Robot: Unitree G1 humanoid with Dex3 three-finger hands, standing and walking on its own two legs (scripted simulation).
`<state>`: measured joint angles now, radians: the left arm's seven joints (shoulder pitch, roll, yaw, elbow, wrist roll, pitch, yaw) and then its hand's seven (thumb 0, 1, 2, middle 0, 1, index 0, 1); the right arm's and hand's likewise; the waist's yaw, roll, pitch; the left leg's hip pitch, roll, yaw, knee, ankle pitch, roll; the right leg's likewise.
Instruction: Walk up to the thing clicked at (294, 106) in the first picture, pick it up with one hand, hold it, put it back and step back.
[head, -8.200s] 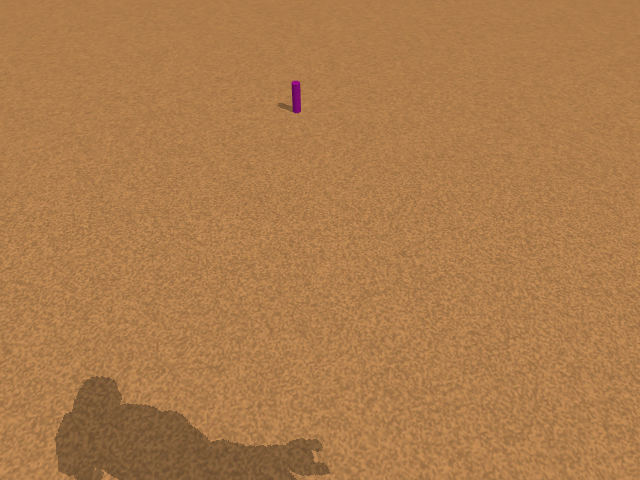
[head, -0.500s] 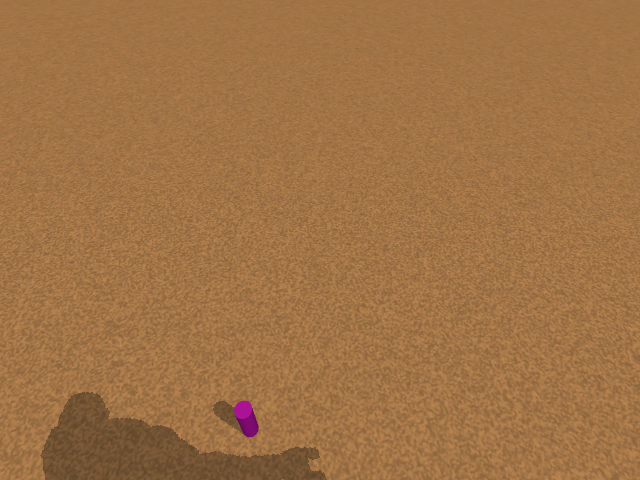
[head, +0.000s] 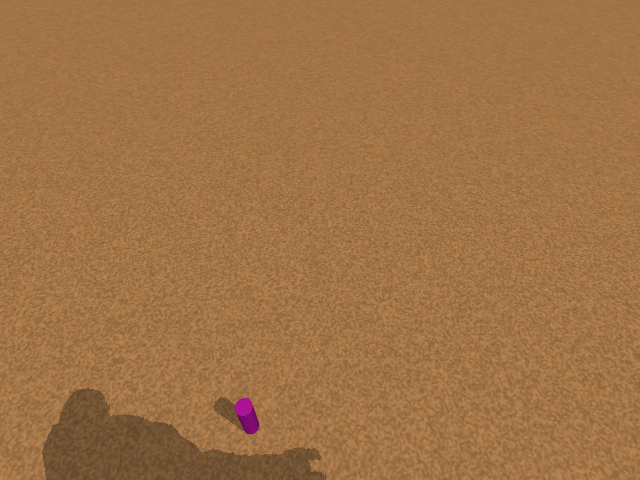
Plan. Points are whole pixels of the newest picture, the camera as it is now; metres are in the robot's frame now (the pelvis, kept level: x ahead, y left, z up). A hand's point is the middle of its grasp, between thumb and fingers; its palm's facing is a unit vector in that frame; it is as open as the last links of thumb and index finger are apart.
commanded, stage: stand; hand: left
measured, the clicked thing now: (247, 416) +0.41 +0.20 -0.70
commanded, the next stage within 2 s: go down in 0.38 s
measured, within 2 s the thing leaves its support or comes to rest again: neither
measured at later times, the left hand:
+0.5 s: hand out of the picture +0.07 +0.25 -0.16, palm faces -0.04 -0.94 -0.34, open 7.4 cm
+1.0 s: hand out of the picture +0.15 +0.28 -0.20, palm faces +0.05 -0.95 -0.32, open 16.4 cm
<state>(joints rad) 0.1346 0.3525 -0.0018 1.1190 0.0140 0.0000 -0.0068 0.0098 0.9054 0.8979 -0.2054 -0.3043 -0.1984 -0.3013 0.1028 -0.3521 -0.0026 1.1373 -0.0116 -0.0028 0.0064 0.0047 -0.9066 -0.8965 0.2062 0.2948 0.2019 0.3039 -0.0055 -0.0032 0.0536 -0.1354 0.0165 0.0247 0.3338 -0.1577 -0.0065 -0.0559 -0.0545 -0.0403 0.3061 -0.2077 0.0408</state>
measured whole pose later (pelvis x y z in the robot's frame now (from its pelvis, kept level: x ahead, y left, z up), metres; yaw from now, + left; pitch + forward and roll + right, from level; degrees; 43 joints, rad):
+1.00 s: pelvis -0.01 +0.00 -0.07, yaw -1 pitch +14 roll -1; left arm 0.11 0.39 0.30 0.80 0.05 0.03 -0.14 0.00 -0.32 0.10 -0.08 -0.08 -0.08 -0.08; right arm 0.26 -0.26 -0.05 0.63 0.01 -0.06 -0.02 0.01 -0.90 -0.89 0.21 0.30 0.20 0.30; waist -0.04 -0.01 -0.06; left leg -0.80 0.06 0.01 0.99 -0.43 -0.01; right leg -0.72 -0.03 -0.02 0.97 -0.49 0.03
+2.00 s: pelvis -0.08 -0.01 -0.29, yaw -5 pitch +32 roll -5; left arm -0.38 0.73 0.72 1.00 -0.14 -0.33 -0.58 -0.01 -0.56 0.04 -0.05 -0.05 -0.05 -0.04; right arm 0.12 -0.31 0.04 0.67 -0.05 -0.17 -0.05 0.01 -0.89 -0.89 0.21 0.30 0.20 0.30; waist -0.05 -0.03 -0.14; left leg -1.84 0.08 -0.10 1.90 -0.62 -0.03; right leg -1.73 0.00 -0.06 1.88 -0.71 0.01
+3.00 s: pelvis -0.10 -0.01 -0.40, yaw -8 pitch +31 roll -7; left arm -0.58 0.95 0.85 1.10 -0.17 -0.32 -0.70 -0.01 -0.54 0.07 -0.03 -0.08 -0.04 -0.07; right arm 0.10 -0.36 0.12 0.67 -0.06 -0.16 -0.04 0.01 -0.89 -0.90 0.21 0.30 0.20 0.30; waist -0.08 -0.04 -0.07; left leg -2.14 0.08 -0.16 2.22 -0.63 -0.03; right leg -2.01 0.02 -0.08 2.19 -0.72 0.02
